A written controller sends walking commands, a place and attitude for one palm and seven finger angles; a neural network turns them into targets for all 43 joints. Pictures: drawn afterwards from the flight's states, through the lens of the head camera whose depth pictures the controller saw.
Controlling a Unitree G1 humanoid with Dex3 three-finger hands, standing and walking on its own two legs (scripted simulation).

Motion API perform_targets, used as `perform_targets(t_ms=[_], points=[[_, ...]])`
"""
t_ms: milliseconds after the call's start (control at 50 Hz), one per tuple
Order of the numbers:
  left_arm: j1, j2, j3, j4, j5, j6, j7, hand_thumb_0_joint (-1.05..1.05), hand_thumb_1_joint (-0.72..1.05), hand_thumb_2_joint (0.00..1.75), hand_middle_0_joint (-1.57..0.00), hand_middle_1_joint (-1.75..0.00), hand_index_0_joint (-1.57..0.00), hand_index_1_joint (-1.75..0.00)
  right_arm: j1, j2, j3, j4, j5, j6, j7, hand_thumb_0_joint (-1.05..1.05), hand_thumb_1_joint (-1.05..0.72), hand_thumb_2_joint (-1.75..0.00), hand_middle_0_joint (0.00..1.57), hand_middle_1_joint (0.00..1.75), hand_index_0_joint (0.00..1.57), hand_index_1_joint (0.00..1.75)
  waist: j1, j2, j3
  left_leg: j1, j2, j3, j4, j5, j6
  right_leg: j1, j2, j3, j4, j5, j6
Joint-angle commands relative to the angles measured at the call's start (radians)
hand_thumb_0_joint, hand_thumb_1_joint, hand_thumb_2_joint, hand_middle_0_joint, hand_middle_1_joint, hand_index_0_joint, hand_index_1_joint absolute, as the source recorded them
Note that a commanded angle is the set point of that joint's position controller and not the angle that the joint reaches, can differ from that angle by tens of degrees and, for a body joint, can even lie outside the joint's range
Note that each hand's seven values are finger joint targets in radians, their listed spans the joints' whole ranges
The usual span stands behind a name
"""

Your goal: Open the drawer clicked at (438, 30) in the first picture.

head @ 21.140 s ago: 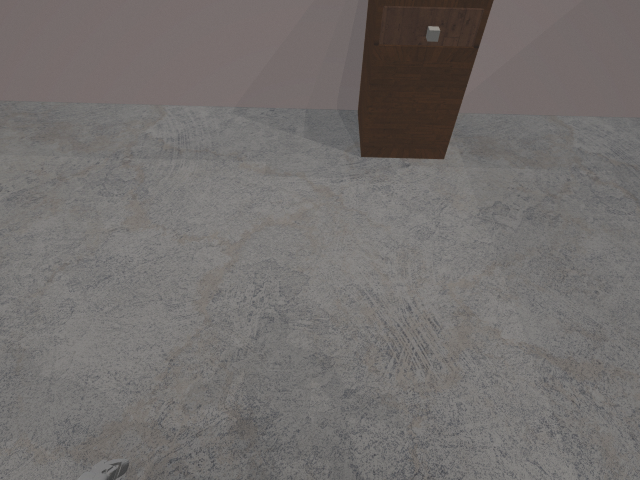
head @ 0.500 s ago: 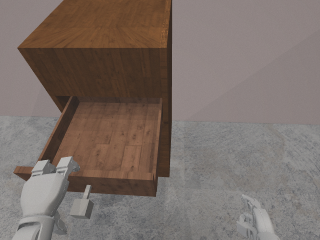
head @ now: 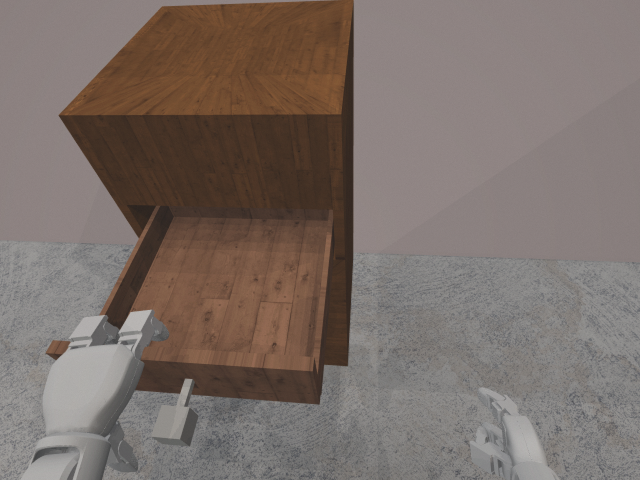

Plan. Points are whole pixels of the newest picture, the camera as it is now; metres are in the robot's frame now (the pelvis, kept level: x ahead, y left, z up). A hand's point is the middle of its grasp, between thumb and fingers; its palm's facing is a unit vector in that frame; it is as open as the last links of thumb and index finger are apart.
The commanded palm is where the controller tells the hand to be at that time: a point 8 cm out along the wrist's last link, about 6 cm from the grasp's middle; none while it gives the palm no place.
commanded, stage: lift the hand off the handle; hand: left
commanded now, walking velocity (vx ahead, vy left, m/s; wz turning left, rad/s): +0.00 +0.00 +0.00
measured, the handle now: (180, 409) +0.22 +0.25 -0.10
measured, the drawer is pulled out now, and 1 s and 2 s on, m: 0.30 0.30 0.30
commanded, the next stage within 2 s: draw the hand back to the body in 0.30 s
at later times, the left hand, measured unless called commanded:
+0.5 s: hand (115, 391) +0.19 +0.26 +0.05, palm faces -0.01 -0.06 -1.00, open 13.8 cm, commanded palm +0.16 +0.26 +0.11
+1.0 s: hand (81, 389) +0.18 +0.27 +0.10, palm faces +0.03 -0.05 -1.00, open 13.8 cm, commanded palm +0.15 +0.27 +0.15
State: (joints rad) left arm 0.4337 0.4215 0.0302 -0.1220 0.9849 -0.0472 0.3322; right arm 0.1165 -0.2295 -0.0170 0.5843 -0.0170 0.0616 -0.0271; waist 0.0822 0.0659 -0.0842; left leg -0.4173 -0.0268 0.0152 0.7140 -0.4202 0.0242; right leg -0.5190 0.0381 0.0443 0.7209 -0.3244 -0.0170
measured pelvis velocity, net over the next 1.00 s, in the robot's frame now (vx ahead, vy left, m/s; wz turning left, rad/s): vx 0.00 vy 0.00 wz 0.01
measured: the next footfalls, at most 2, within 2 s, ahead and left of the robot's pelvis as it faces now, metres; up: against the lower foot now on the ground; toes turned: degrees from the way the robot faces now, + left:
none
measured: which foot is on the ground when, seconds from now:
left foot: down 0.00-1.00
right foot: down 0.00-1.00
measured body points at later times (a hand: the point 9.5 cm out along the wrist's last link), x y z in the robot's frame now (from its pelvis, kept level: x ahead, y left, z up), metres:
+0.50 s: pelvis +0.00 -0.01 +0.01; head +0.03 -0.04 +0.46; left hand +0.18 +0.26 +0.11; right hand +0.21 -0.23 -0.09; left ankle -0.04 +0.10 -0.71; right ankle +0.02 -0.11 -0.71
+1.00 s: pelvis +0.00 +0.00 +0.01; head +0.02 -0.04 +0.46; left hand +0.17 +0.27 +0.15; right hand +0.22 -0.21 -0.08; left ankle -0.04 +0.10 -0.71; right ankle +0.02 -0.11 -0.71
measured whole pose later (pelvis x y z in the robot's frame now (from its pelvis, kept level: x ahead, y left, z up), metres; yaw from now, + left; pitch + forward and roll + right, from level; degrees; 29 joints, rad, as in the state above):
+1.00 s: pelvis +0.00 +0.00 +0.01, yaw +1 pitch +3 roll +0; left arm 0.52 0.51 0.12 -0.31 0.89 -0.07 0.19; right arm 0.13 -0.25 -0.01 0.56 -0.01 0.06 -0.02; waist 0.11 0.09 -0.04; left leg -0.28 -0.02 0.00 0.59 -0.36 0.02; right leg -0.37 0.04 0.03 0.59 -0.27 -0.02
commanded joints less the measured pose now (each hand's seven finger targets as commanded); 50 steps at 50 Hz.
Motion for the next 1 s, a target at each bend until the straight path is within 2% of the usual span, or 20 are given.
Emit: perform_targets(t_ms=[0, 140, 160, 180, 220, 300, 320, 340, 380, 440, 460, 500, 640, 680, 760, 780, 840, 880, 960, 980], points=[[-0.080, 0.180, 0.130, -0.205, 0.000, 0.002, 0.036, 0.00, -0.50, 0.30, -0.30, -1.20, -0.30, -1.20, -0.125, -0.108, -0.032, -0.154, -0.002, -0.042, -0.002, 0.00, -0.90, -0.90, 0.20, 0.30, 0.20, 0.30, 0.006, -0.036, -0.156, 0.053, 0.011, -0.020, -0.109, 0.320, -0.013, 0.162, -0.008, 0.009, -0.102, 0.218, -0.031], [-0.138, 0.189, 0.118, -0.212, -0.015, 0.006, -0.002, 0.00, -0.50, 0.30, -0.30, -1.20, -0.30, -1.20, -0.132, -0.110, -0.030, -0.151, -0.001, -0.045, -0.009, 0.00, -0.90, -0.90, 0.20, 0.30, 0.20, 0.30, -0.001, -0.039, -0.126, 0.073, 0.007, -0.018, -0.139, 0.279, -0.007, 0.187, -0.013, 0.017, -0.147, 0.189, -0.029], [-0.139, 0.210, 0.136, -0.208, -0.013, 0.003, -0.006, 0.00, -0.50, 0.30, -0.30, -1.20, -0.30, -1.20, -0.130, -0.109, -0.026, -0.148, -0.003, -0.047, -0.010, 0.00, -0.90, -0.90, 0.20, 0.30, 0.20, 0.30, 0.009, -0.047, -0.147, 0.074, 0.006, -0.019, -0.141, 0.284, -0.004, 0.205, -0.016, 0.016, -0.142, 0.197, -0.028], [-0.112, 0.219, 0.151, -0.203, -0.019, 0.001, -0.011, 0.00, -0.50, 0.30, -0.30, -1.20, -0.30, -1.20, -0.134, -0.106, -0.030, -0.146, 0.001, -0.044, -0.011, 0.00, -0.90, -0.90, 0.20, 0.30, 0.20, 0.30, 0.016, -0.054, -0.140, 0.076, 0.005, -0.020, -0.146, 0.301, -0.006, 0.219, -0.012, 0.021, -0.147, 0.216, -0.032], [-0.093, 0.189, 0.127, -0.198, -0.023, 0.000, -0.022, 0.00, -0.50, 0.30, -0.30, -1.20, -0.30, -1.20, -0.133, -0.106, -0.028, -0.146, 0.002, -0.046, -0.009, 0.00, -0.90, -0.90, 0.20, 0.30, 0.20, 0.30, 0.015, -0.051, -0.140, 0.081, 0.004, -0.015, -0.147, 0.318, -0.007, 0.223, -0.016, 0.021, -0.148, 0.245, -0.029], [-0.036, 0.215, 0.166, -0.197, -0.034, -0.010, -0.031, 0.00, -0.50, 0.30, -0.30, -1.20, -0.30, -1.20, -0.136, -0.110, -0.028, -0.154, 0.001, -0.047, -0.005, 0.00, -0.90, -0.90, 0.20, 0.30, 0.20, 0.30, 0.027, -0.058, -0.134, 0.068, 0.002, -0.010, -0.151, 0.310, -0.004, 0.246, -0.020, 0.034, -0.154, 0.263, -0.027], [-0.048, 0.216, 0.167, -0.199, -0.035, -0.015, -0.031, 0.00, -0.50, 0.30, -0.30, -1.20, -0.30, -1.20, -0.138, -0.110, -0.027, -0.150, 0.000, -0.045, -0.006, 0.00, -0.90, -0.90, 0.20, 0.30, 0.20, 0.30, 0.022, -0.069, -0.128, 0.068, 0.000, -0.010, -0.150, 0.306, -0.003, 0.246, -0.021, 0.039, -0.157, 0.275, -0.027], [-0.046, 0.234, 0.187, -0.200, -0.033, -0.019, -0.030, 0.00, -0.50, 0.30, -0.30, -1.20, -0.30, -1.20, -0.140, -0.113, -0.029, -0.152, 0.001, -0.044, -0.006, 0.00, -0.90, -0.90, 0.20, 0.30, 0.20, 0.30, 0.022, -0.049, -0.126, 0.066, 0.001, -0.011, -0.154, 0.302, -0.005, 0.245, -0.017, 0.048, -0.163, 0.260, -0.031], [-0.083, 0.199, 0.156, -0.203, -0.035, -0.029, -0.025, 0.00, -0.50, 0.30, -0.30, -1.20, -0.30, -1.20, -0.137, -0.109, -0.030, -0.150, 0.000, -0.047, -0.006, 0.00, -0.90, -0.90, 0.20, 0.30, 0.20, 0.30, 0.010, -0.049, -0.103, 0.064, 0.002, -0.011, -0.154, 0.277, -0.002, 0.217, -0.020, 0.030, -0.167, 0.224, -0.028], [-0.108, 0.253, 0.200, -0.249, -0.031, -0.049, -0.011, 0.00, -0.50, 0.30, -0.30, -1.20, -0.30, -1.20, -0.127, -0.111, -0.036, -0.152, -0.005, -0.054, -0.012, 0.00, -0.90, -0.90, 0.20, 0.30, 0.20, 0.30, 0.013, -0.013, -0.157, 0.099, -0.001, -0.010, -0.143, 0.291, -0.001, 0.223, -0.018, 0.044, -0.170, 0.225, -0.031], [-0.093, 0.246, 0.197, -0.252, -0.028, -0.052, -0.008, 0.00, -0.50, 0.30, -0.30, -1.20, -0.30, -1.20, -0.124, -0.107, -0.034, -0.154, -0.005, -0.056, -0.009, 0.00, -0.90, -0.90, 0.20, 0.30, 0.20, 0.30, 0.018, -0.004, -0.168, 0.100, 0.000, -0.011, -0.143, 0.299, -0.001, 0.225, -0.022, 0.035, -0.163, 0.226, -0.030], [-0.065, 0.233, 0.194, -0.246, -0.043, -0.051, -0.010, 0.00, -0.50, 0.30, -0.30, -1.20, -0.30, -1.20, -0.121, -0.108, -0.038, -0.153, -0.002, -0.058, -0.009, 0.00, -0.90, -0.90, 0.20, 0.30, 0.20, 0.30, 0.013, -0.037, -0.151, 0.100, 0.002, -0.011, -0.143, 0.305, -0.001, 0.222, -0.021, 0.031, -0.166, 0.241, -0.028], [-0.004, 0.248, 0.211, -0.275, -0.066, -0.018, -0.039, 0.00, -0.50, 0.30, -0.30, -1.20, -0.30, -1.20, -0.140, -0.115, -0.033, -0.166, 0.008, -0.050, -0.003, 0.00, -0.90, -0.90, 0.20, 0.30, 0.20, 0.30, 0.025, -0.028, -0.133, 0.105, 0.010, -0.013, -0.171, 0.334, -0.005, 0.257, -0.023, 0.028, -0.179, 0.262, -0.028], [-0.014, 0.252, 0.209, -0.292, -0.075, -0.016, -0.053, 0.00, -0.50, 0.30, -0.30, -1.20, -0.30, -1.20, -0.137, -0.116, -0.032, -0.166, 0.010, -0.048, -0.003, 0.00, -0.90, -0.90, 0.20, 0.30, 0.20, 0.30, 0.023, -0.054, -0.125, 0.100, 0.011, -0.013, -0.177, 0.311, -0.001, 0.260, -0.026, 0.022, -0.185, 0.242, -0.024], [0.014, 0.266, 0.224, -0.314, -0.083, -0.015, -0.070, 0.00, -0.50, 0.30, -0.30, -1.20, -0.30, -1.20, -0.138, -0.116, -0.022, -0.178, 0.010, -0.047, -0.003, 0.00, -0.90, -0.90, 0.20, 0.30, 0.20, 0.30, 0.025, -0.029, -0.099, 0.109, 0.013, -0.010, -0.186, 0.301, 0.001, 0.256, -0.031, 0.019, -0.201, 0.225, -0.022], [0.005, 0.262, 0.225, -0.321, -0.089, -0.019, -0.074, 0.00, -0.50, 0.30, -0.30, -1.20, -0.30, -1.20, -0.133, -0.117, -0.025, -0.175, 0.010, -0.045, -0.003, 0.00, -0.90, -0.90, 0.20, 0.30, 0.20, 0.30, 0.021, -0.049, -0.093, 0.114, 0.015, -0.014, -0.190, 0.303, 0.000, 0.255, -0.028, 0.020, -0.205, 0.226, -0.024], [0.000, 0.278, 0.235, -0.360, -0.091, -0.029, -0.080, 0.00, -0.50, 0.30, -0.30, -1.20, -0.30, -1.20, -0.131, -0.119, -0.024, -0.185, 0.009, -0.050, -0.004, 0.00, -0.90, -0.90, 0.20, 0.30, 0.20, 0.30, 0.021, -0.016, -0.100, 0.138, 0.016, -0.015, -0.192, 0.313, -0.001, 0.254, -0.027, 0.021, -0.217, 0.217, -0.024], [0.025, 0.276, 0.244, -0.357, -0.098, -0.033, -0.086, 0.00, -0.50, 0.30, -0.30, -1.20, -0.30, -1.20, -0.124, -0.118, -0.027, -0.181, 0.010, -0.049, -0.004, 0.00, -0.90, -0.90, 0.20, 0.30, 0.20, 0.30, 0.024, -0.040, -0.096, 0.138, 0.019, -0.014, -0.195, 0.324, -0.001, 0.260, -0.028, 0.011, -0.216, 0.230, -0.023], [0.039, 0.288, 0.253, -0.391, -0.103, -0.032, -0.097, 0.00, -0.50, 0.30, -0.30, -1.20, -0.30, -1.20, -0.120, -0.119, -0.020, -0.193, 0.009, -0.049, 0.001, 0.00, -0.90, -0.90, 0.20, 0.30, 0.20, 0.30, 0.027, -0.013, -0.102, 0.151, 0.023, -0.012, -0.201, 0.333, -0.002, 0.269, -0.035, 0.001, -0.223, 0.232, -0.020], [0.040, 0.289, 0.257, -0.391, -0.112, -0.031, -0.102, 0.00, -0.50, 0.30, -0.30, -1.20, -0.30, -1.20, -0.121, -0.120, -0.023, -0.191, 0.012, -0.046, -0.001, 0.00, -0.90, -0.90, 0.20, 0.30, 0.20, 0.30, 0.024, -0.027, -0.082, 0.148, 0.024, -0.016, -0.206, 0.330, -0.004, 0.267, -0.033, 0.002, -0.228, 0.229, -0.020]])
